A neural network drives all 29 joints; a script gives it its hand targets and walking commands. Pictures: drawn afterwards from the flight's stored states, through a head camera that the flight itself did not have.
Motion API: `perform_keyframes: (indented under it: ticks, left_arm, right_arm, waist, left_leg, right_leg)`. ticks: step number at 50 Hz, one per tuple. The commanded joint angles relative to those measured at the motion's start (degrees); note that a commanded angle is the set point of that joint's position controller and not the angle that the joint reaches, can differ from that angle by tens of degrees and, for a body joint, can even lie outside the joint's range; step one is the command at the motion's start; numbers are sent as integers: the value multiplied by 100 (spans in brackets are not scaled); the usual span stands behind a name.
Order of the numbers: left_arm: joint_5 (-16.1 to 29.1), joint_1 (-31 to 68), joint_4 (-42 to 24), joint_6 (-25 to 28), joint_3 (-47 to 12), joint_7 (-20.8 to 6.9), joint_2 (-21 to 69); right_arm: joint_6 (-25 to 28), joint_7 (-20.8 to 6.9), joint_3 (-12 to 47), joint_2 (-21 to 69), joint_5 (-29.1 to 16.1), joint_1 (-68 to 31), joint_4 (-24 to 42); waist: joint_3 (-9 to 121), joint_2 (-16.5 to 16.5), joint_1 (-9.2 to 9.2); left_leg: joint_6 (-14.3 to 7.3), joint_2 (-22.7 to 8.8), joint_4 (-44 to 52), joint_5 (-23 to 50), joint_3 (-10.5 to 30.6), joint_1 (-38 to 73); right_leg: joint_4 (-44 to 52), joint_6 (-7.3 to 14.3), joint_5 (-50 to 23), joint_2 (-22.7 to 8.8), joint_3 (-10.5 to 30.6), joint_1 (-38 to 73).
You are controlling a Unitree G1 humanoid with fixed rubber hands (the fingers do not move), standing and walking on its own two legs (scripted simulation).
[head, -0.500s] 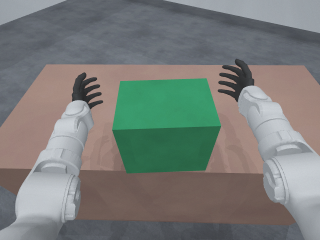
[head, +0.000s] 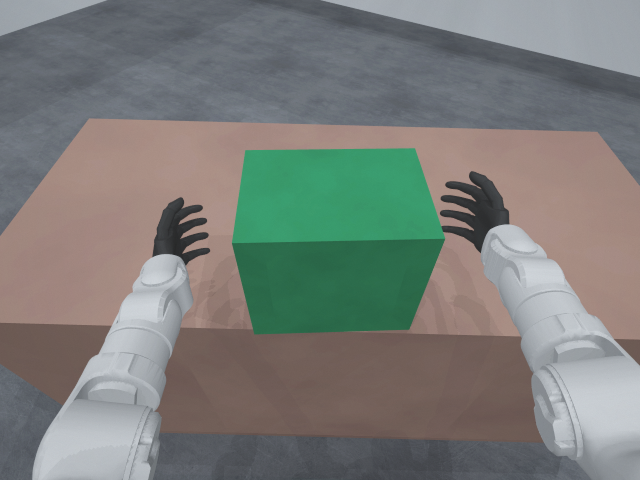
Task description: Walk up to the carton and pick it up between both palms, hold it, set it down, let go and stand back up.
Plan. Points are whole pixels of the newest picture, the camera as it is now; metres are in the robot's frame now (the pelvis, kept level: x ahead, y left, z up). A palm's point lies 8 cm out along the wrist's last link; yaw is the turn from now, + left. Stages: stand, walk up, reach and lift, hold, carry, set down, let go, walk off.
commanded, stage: set down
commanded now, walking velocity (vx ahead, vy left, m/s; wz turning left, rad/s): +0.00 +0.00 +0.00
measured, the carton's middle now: (331, 244) +0.47 +0.05 +0.02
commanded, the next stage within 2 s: let go in 1.98 s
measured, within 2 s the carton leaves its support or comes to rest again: neither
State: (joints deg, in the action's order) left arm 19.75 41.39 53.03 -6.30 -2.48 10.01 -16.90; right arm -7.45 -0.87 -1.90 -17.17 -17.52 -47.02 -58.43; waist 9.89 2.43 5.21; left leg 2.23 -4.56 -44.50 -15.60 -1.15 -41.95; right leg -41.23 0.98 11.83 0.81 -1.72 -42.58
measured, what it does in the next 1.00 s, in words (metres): stands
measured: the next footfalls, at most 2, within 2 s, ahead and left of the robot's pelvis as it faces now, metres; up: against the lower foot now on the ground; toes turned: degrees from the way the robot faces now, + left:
none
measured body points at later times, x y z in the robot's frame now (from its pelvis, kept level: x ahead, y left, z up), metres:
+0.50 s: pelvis -0.01 -0.01 +0.00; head +0.03 +0.00 +0.45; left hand +0.33 +0.23 +0.02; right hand +0.37 -0.19 +0.04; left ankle +0.06 +0.14 -0.70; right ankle +0.08 -0.11 -0.70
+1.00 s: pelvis +0.00 +0.00 +0.01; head +0.03 +0.01 +0.46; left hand +0.27 +0.24 -0.01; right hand +0.32 -0.19 -0.01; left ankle +0.06 +0.14 -0.70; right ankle +0.08 -0.11 -0.70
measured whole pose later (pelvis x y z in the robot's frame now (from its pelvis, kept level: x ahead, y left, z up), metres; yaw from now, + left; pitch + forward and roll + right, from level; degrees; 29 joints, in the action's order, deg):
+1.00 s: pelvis +0.00 +0.00 +0.01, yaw +3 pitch +5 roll +1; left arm 16.0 6.1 35.5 10.1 -4.1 8.2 -12.9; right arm 12.5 -4.3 -1.6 -13.2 -13.3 -10.3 -43.4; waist 2.4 2.0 2.2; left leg 1.3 -1.3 -38.6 -13.7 -0.5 -30.2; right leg -39.0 0.4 12.9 -2.0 -2.0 -31.6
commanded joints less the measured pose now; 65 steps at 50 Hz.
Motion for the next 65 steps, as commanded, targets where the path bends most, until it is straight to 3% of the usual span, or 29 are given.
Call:
perform_keyframes:
  ticks: [1,4,8,9,12,14,15,16,18,22,28,30,33,35,36,37,39,40,41,42,44,47,48,51,56,57,61,63,65]
  left_arm:
    - [-51,2974,-2013,515,132,67,-857]
    - [-163,2697,-2202,526,233,75,-891]
    - [-250,1932,-2576,621,213,11,-725]
    - [-306,1559,-2615,646,286,-27,-676]
    - [-267,1443,-2764,826,354,-113,-822]
    - [-247,1208,-2661,931,346,-163,-741]
    - [-289,1252,-2709,1006,431,-185,-857]
    - [-288,1261,-2662,1041,440,-205,-845]
    - [-338,646,-2637,1152,402,-270,-701]
    - [-267,1164,-2768,1346,537,-251,-1072]
    - [-362,568,-2732,1490,429,-272,-852]
    - [-324,747,-2666,1498,411,-250,-896]
    - [-443,-186,-2634,1573,329,-296,-613]
    - [-478,-306,-2702,1633,349,-297,-629]
    - [-437,-362,-2796,1695,301,-286,-603]
    - [-445,-429,-2753,1748,324,-281,-606]
    - [-456,-862,-2906,1834,209,-283,-428]
    - [-417,-720,-2974,1885,218,-268,-512]
    - [-426,-1122,-2869,1901,139,-280,-335]
    - [-367,-810,-3005,1973,225,-260,-523]
    - [-350,-1308,-3006,2068,99,-257,-337]
    - [-472,-1494,-3055,2116,97,-216,-313]
    - [-350,-1029,-3258,2169,149,-203,-526]
    - [-493,-1527,-3198,2104,88,-112,-359]
    - [-592,-1481,-3008,1954,171,-32,-417]
    - [-700,-1730,-2820,1841,130,-11,-263]
    - [-634,-1949,-2811,1828,233,-154,-433]
    - [-935,-2585,-2321,1642,174,-172,-61]
    - [-897,-2595,-2420,1615,216,-268,-217]
  right_arm:
    - [593,-50,-288,-1576,21,-2631,1635]
    - [745,-90,-394,-1698,131,-2356,1844]
    - [1009,-113,-491,-1662,201,-1669,2221]
    - [1068,-136,-324,-1520,142,-1418,2393]
    - [1217,-149,-253,-1337,168,-1341,3010]
    - [1220,-187,-227,-1196,186,-959,2992]
    - [1243,-183,-217,-1108,186,-1036,3149]
    - [1221,-198,-229,-1040,224,-817,3030]
    - [1273,-217,-29,-861,147,-293,3061]
    - [1330,-193,-182,-889,250,-700,3488]
    - [1511,-167,-183,-825,265,13,3286]
    - [1508,-158,-308,-807,356,-36,3145]
    - [1639,-155,-261,-812,349,731,2887]
    - [1771,-168,-299,-837,356,802,2841]
    - [1845,-168,-362,-788,374,966,2872]
    - [1911,-179,-281,-753,333,859,3011]
    - [2065,-208,-371,-730,340,1369,2820]
    - [2111,-230,-312,-735,282,1004,2994]
    - [2131,-261,-320,-742,358,1650,2728]
    - [2197,-260,-323,-714,308,1194,3068]
    - [2285,-311,-215,-645,305,1781,2921]
    - [2419,-332,-263,-642,377,1862,2801]
    - [2450,-312,-315,-670,415,1467,3102]
    - [2482,-410,-311,-673,472,1778,2730]
    - [2520,-454,-332,-696,635,1539,2583]
    - [2480,-507,-317,-783,620,1658,2248]
    - [2588,-417,-175,-658,677,1927,2466]
    - [2517,-495,-89,-807,709,2425,1613]
    - [2599,-428,-68,-788,769,2473,1723]
  waist:
    - [4325,-636,-43]
    - [4267,-586,22]
    - [3964,-396,-136]
    - [3875,-302,-15]
    - [3700,55,-21]
    - [3402,188,-57]
    - [3425,197,17]
    - [3248,240,-95]
    - [3167,266,-73]
    - [3193,212,38]
    - [2838,-97,-78]
    - [2705,-37,-133]
    - [2387,-159,-223]
    - [2279,-177,-174]
    - [2238,-143,-273]
    - [2185,-164,-156]
    - [1902,-255,-364]
    - [1987,-280,-166]
    - [1777,-191,-422]
    - [1981,-179,-224]
    - [1728,-101,-369]
    - [1635,-185,-353]
    - [1829,-127,-313]
    - [1582,-287,-307]
    - [1493,-151,-207]
    - [1312,-247,-210]
    - [1132,110,-238]
    - [664,-152,-248]
    - [698,-53,-247]
  left_leg:
    - [351,284,821,1330,-197,1556]
    - [350,276,910,1206,-218,1440]
    - [247,316,1058,1193,-200,1351]
    - [220,328,1110,1196,-205,1293]
    - [25,443,1044,992,-263,850]
    - [-51,490,1105,749,-298,672]
    - [-90,529,1035,702,-332,550]
    - [-133,554,1005,605,-277,436]
    - [-165,589,1021,668,-321,477]
    - [-247,658,902,378,-397,194]
    - [-190,641,966,267,-279,379]
    - [-200,642,960,125,-263,345]
    - [-161,600,1175,199,-143,677]
    - [-143,617,1202,148,-137,751]
    - [-148,640,1190,156,-94,735]
    - [-156,621,1217,92,-88,718]
    - [-146,613,1285,153,-6,981]
    - [-133,610,1293,28,-96,856]
    - [-151,636,1338,-9,27,1004]
    - [-175,640,1306,-39,-22,954]
    - [-176,664,1343,25,32,1141]
    - [-137,651,1409,-65,60,1349]
    - [-172,664,1426,-232,77,1350]
    - [-101,644,1526,-225,85,1545]
    - [-109,637,1592,-351,85,1627]
    - [-62,613,1654,-286,101,1714]
    - [-134,641,1708,-35,40,1813]
    - [-49,586,1875,170,73,2021]
    - [-49,606,1920,353,22,2254]
  right_leg:
    - [447,114,-633,275,280,2366]
    - [533,90,-431,320,282,2251]
    - [665,104,-431,316,305,2504]
    - [710,94,-424,313,314,2697]
    - [749,68,-33,271,395,2849]
    - [824,95,342,199,450,2965]
    - [808,94,521,164,519,2951]
    - [761,105,641,150,564,2941]
    - [802,100,654,100,638,3158]
    - [778,93,1277,20,789,2846]
    - [768,115,1284,42,781,2860]
    - [794,108,1485,34,780,2693]
    - [823,113,1151,45,677,2901]
    - [865,128,1161,35,676,2847]
    - [848,121,1135,48,656,2814]
    - [871,139,1185,49,648,2786]
    - [924,164,1067,38,593,2831]
    - [949,174,1146,8,617,2726]
    - [961,163,1170,11,604,2819]
    - [935,149,1194,-4,604,2785]
    - [960,170,1114,-10,603,2831]
    - [1003,184,1155,-11,628,2770]
    - [966,143,1214,-42,617,2710]
    - [1037,195,1283,-28,579,2681]
    - [1055,149,1259,1,532,2685]
    - [1108,184,1261,18,508,2681]
    - [1220,120,729,-29,533,2918]
    - [1300,190,590,51,438,2933]
    - [1419,157,205,70,411,2926]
